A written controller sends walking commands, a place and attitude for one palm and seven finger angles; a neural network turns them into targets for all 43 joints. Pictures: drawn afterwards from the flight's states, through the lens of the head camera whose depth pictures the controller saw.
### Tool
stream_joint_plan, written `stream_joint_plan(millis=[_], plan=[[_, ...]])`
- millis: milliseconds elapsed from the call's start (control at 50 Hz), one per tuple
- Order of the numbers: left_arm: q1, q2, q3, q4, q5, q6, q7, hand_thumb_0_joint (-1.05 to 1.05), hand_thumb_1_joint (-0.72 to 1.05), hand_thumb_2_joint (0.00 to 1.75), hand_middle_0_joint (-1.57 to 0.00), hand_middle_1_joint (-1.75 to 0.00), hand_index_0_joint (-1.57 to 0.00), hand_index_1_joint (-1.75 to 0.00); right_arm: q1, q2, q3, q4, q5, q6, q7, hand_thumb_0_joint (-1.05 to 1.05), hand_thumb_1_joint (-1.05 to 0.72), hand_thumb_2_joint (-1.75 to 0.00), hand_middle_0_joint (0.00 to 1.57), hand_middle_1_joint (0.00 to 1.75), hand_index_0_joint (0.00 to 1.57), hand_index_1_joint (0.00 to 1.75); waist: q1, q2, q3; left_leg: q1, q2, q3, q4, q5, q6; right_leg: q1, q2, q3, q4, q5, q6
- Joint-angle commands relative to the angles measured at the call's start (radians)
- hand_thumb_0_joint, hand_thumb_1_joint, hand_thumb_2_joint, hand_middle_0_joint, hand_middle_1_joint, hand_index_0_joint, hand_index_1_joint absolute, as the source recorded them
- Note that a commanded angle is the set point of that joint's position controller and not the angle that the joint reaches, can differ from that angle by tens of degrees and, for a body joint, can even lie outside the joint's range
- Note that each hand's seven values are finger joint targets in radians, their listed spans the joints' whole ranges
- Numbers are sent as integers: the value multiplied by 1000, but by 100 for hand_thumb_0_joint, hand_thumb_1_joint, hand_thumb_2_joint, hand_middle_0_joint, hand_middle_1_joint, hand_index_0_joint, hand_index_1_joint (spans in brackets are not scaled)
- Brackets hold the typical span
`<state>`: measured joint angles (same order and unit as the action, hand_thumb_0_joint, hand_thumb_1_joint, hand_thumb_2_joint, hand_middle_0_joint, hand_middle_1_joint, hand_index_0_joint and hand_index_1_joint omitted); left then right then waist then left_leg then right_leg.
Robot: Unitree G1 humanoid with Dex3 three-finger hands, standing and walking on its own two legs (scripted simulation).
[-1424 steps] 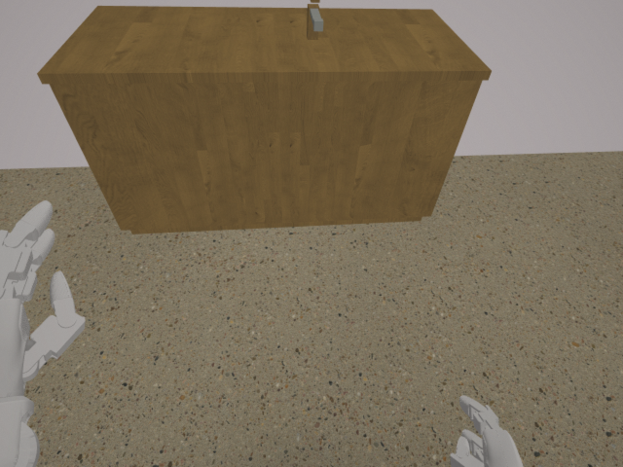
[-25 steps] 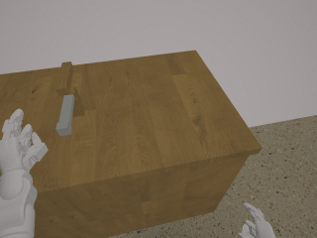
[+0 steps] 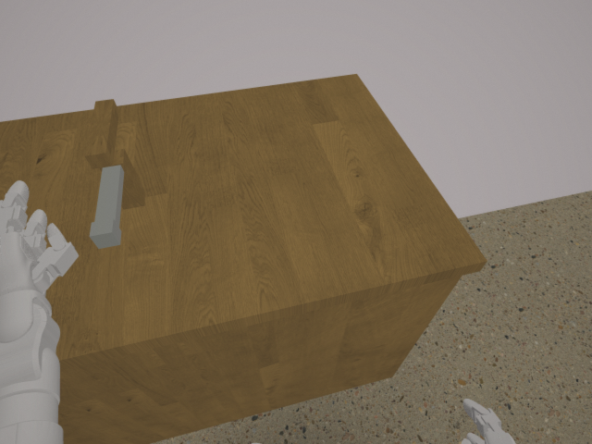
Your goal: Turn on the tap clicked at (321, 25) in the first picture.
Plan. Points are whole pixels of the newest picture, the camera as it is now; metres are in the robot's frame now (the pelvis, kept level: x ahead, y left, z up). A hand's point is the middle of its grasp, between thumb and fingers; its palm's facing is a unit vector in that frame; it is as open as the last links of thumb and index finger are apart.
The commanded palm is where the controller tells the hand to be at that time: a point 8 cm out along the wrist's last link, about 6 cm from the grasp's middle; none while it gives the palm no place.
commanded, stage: reach beside the lever's end, fingers flat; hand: left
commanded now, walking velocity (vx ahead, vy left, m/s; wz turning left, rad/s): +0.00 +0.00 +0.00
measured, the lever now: (106, 233) +0.35 +0.29 +0.09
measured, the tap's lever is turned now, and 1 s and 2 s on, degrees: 0 0 24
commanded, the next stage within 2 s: push the lever round in 0.22 s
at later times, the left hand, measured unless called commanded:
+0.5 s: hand (76, 255) +0.32 +0.31 +0.09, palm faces +0.49 -0.87 -0.08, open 7.8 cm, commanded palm +0.27 +0.34 +0.09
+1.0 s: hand (97, 253) +0.32 +0.29 +0.09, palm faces +0.50 -0.86 -0.08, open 7.8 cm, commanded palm +0.28 +0.32 +0.09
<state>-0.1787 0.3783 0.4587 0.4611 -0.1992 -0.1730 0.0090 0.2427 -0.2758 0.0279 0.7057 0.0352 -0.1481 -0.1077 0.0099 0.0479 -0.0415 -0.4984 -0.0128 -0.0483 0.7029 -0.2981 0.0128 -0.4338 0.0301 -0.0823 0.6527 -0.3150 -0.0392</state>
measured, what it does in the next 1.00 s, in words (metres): stands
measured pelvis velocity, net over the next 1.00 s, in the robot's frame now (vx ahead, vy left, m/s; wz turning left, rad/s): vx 0.00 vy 0.00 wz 0.01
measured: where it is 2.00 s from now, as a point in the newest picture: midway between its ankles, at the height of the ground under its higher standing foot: outside the picture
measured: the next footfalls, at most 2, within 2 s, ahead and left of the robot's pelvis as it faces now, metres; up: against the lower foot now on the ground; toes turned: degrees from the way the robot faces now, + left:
none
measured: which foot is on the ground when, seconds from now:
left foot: down 0.00-1.00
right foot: down 0.00-1.00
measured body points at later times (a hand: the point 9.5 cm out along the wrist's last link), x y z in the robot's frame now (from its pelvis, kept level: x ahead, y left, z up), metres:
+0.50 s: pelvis +0.00 +0.01 +0.00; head +0.03 +0.01 +0.45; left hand +0.29 +0.35 +0.10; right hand +0.17 -0.23 -0.10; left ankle +0.03 +0.11 -0.72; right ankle +0.01 -0.10 -0.72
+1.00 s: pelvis +0.00 +0.00 +0.00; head +0.03 -0.01 +0.45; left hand +0.29 +0.33 +0.10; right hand +0.16 -0.25 -0.10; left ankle +0.03 +0.11 -0.72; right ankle +0.01 -0.10 -0.72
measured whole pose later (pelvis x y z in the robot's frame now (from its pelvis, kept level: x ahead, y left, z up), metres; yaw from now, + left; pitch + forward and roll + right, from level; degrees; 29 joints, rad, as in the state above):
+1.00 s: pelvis +0.00 +0.00 +0.00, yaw +1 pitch +5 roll -1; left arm -0.14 0.29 0.37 0.37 -0.18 -0.16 0.10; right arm 0.21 -0.26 0.03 0.70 0.03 -0.13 -0.10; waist 0.02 0.05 -0.05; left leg -0.49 -0.02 -0.06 0.72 -0.31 0.01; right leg -0.43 0.03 -0.09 0.67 -0.33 -0.04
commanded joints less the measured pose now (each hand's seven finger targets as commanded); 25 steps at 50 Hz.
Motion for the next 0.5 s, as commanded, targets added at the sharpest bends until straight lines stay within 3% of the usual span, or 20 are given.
stream_joint_plan(millis=[0,20,60,100,120,180,260,300,320,420,480], plan=[[-150,300,102,-224,-12,-68,15,0,90,90,-15,-15,-15,-15,-59,-136,-54,-147,3,-41,-5,0,-90,-90,20,30,20,30,25,28,-261,124,-3,-32,-98,152,21,106,-17,51,-88,189,9],[-177,289,89,-235,-13,-68,19,0,90,90,-15,-15,-15,-15,-56,-134,-53,-149,3,-38,-3,0,-90,-90,20,30,20,30,15,16,-246,123,-1,-36,-101,147,19,96,-16,47,-88,182,10],[-165,276,81,-283,-12,-74,24,0,90,90,-15,-15,-15,-15,-62,-132,-55,-157,-1,-39,-2,0,-90,-90,20,30,20,30,19,47,-258,140,-1,-32,-99,163,19,96,-14,49,-87,189,7],[-138,305,113,-319,-3,-86,38,0,90,90,-15,-15,-15,-15,-63,-130,-56,-156,-5,-39,-1,0,-90,-90,20,30,20,30,26,51,-271,149,2,-37,-97,189,16,102,-12,46,-78,196,5],[-161,275,84,-324,-3,-89,41,0,90,90,-15,-15,-15,-15,-65,-128,-55,-154,-5,-38,-1,0,-90,-90,20,30,20,30,8,45,-257,156,5,-37,-96,186,15,83,-10,44,-78,193,8],[-173,266,75,-297,-13,-90,30,0,90,90,-15,-15,-15,-15,-69,-132,-56,-147,-4,-42,-4,0,-90,-90,20,30,20,30,-1,33,-220,132,4,-38,-98,134,16,61,-9,46,-88,150,8],[-201,223,22,-313,-10,-83,10,0,90,90,-15,-15,-15,-15,-72,-129,-53,-144,-2,-48,-9,0,-90,-90,20,30,20,30,-7,61,-241,165,5,-49,-101,139,8,45,-10,41,-82,143,4],[-190,234,34,-309,-6,-77,13,0,90,90,-15,-15,-15,-15,-77,-128,-51,-142,1,-50,-12,0,-90,-90,20,30,20,30,-2,62,-223,165,8,-58,-107,130,7,36,-10,39,-82,131,2],[-223,211,4,-324,-5,-78,14,0,90,90,-15,-15,-15,-15,-79,-128,-50,-142,1,-51,-11,0,-90,-90,20,30,20,30,-13,74,-234,177,7,-59,-105,122,4,26,-10,39,-80,127,3],[-226,172,-25,-320,4,-66,46,0,90,90,-15,-15,-15,-15,-79,-127,-51,-143,-2,-57,-8,0,-90,-90,20,30,20,30,-7,29,-245,183,9,-75,-111,120,-6,27,-11,31,-72,125,2],[-214,197,-7,-326,12,-55,63,0,90,90,-15,-15,-15,-15,-84,-125,-48,-154,-5,-50,-3,0,-90,-90,20,30,20,30,2,25,-249,169,7,-62,-103,153,-6,52,-12,33,-75,149,2]])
